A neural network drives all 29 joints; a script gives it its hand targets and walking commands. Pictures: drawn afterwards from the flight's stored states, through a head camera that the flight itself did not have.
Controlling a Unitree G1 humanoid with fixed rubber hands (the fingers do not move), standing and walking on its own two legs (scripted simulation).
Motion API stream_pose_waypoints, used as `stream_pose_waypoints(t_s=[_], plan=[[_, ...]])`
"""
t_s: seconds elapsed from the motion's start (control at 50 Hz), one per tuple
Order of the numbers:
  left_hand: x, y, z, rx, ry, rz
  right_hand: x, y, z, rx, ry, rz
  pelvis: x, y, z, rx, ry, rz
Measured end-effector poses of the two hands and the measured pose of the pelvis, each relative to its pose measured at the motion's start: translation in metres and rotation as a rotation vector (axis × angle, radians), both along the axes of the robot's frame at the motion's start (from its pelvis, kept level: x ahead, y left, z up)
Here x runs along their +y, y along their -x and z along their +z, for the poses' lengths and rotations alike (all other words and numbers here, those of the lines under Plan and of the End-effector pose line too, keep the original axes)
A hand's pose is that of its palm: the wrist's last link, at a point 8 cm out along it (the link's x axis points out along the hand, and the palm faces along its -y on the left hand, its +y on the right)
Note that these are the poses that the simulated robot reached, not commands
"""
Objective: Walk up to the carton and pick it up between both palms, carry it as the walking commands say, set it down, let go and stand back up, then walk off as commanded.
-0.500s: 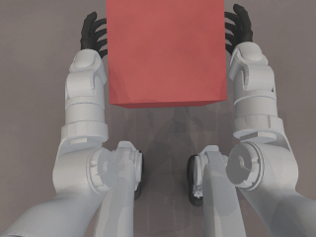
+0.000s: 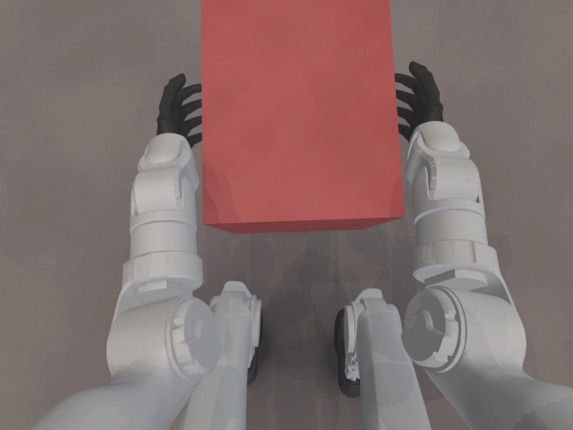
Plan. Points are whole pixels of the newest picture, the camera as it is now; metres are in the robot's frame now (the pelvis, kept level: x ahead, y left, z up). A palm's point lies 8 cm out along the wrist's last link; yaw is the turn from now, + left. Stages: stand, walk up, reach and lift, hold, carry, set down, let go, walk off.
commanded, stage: reach and lift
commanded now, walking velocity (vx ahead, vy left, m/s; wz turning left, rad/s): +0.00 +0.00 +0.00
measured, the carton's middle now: (296, 132) +0.52 +0.02 -0.13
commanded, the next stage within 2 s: none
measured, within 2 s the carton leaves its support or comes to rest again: neither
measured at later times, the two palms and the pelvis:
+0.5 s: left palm (153, 129) +0.45 +0.17 +0.03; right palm (454, 116) +0.48 -0.14 +0.03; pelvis +0.01 +0.00 +0.06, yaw +0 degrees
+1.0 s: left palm (119, 115) +0.43 +0.17 +0.10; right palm (499, 100) +0.46 -0.14 +0.10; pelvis +0.03 +0.00 +0.13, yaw +0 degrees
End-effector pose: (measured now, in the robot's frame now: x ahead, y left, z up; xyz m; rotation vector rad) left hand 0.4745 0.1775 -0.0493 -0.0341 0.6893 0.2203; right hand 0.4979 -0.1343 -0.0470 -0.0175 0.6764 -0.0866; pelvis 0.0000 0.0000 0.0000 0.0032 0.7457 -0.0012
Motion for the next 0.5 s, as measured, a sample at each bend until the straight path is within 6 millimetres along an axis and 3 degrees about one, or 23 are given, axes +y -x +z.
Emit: stream_pose_waypoints(t_s=[0.5], plan=[[-0.004, 0.021, 0.077, 0.0, 0.0, 0.001, -0.004, 0.022, 0.076, 0.002, 0.003, -0.004, -0.002, -0.013, 0.065, -0.078, -0.005, -0.001]])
